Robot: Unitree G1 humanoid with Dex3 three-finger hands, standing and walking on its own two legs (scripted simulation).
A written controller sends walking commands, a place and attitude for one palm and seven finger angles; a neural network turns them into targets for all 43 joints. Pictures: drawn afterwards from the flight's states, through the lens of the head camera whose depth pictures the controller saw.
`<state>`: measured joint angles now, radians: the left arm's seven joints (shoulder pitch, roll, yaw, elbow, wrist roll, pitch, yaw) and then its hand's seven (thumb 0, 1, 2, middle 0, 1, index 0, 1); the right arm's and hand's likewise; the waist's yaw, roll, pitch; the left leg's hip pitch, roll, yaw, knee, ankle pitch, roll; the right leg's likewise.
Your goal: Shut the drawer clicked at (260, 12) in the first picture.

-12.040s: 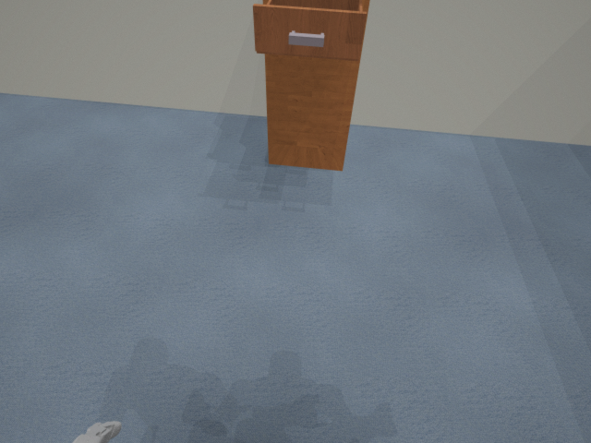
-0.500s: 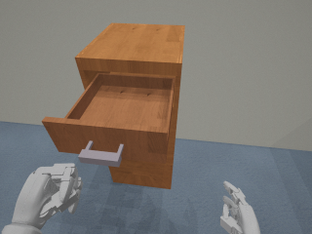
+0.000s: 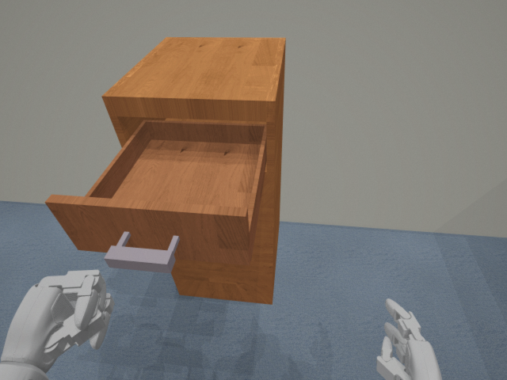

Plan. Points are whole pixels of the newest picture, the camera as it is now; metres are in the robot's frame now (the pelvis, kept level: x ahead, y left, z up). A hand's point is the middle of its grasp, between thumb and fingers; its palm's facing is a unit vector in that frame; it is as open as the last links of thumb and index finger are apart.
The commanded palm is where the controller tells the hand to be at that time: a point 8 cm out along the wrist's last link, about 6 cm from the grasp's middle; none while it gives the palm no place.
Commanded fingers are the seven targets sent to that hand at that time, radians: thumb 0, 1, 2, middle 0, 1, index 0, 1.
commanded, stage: bring the fist close to the handle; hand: left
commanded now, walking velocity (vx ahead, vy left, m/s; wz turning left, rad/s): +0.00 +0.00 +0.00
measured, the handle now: (145, 248) +0.32 +0.24 +0.04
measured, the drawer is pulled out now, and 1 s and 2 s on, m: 0.29 0.29 0.26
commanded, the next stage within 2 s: push the drawer shut in 1.30 s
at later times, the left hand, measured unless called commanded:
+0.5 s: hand (124, 305) +0.20 +0.21 +0.08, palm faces +0.01 -1.00 -0.04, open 3.3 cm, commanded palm +0.16 +0.26 +0.08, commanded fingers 0.00 0.90 0.90 -1.40 -1.60 -1.40 -1.60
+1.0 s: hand (148, 299) +0.23 +0.20 +0.04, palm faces -0.02 -1.00 -0.05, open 3.3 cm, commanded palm +0.20 +0.25 +0.04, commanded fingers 0.00 0.90 0.90 -1.40 -1.60 -1.40 -1.60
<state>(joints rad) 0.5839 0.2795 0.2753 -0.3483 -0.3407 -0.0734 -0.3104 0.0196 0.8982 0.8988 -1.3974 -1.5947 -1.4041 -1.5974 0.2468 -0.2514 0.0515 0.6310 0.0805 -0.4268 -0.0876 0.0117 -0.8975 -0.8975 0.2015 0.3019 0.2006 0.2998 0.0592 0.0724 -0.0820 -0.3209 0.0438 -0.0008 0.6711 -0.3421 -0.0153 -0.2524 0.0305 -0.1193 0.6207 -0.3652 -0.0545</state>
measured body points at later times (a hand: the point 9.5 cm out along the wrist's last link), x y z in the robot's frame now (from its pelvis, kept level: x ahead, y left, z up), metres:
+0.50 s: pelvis +0.01 +0.02 -0.01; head +0.02 +0.01 +0.44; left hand +0.19 +0.27 +0.08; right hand +0.19 -0.21 -0.07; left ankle +0.01 +0.13 -0.72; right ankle -0.02 -0.08 -0.72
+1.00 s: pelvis -0.01 +0.03 -0.03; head +0.03 +0.03 +0.42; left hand +0.22 +0.25 +0.04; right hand +0.15 -0.20 -0.11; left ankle +0.01 +0.13 -0.72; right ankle -0.02 -0.08 -0.72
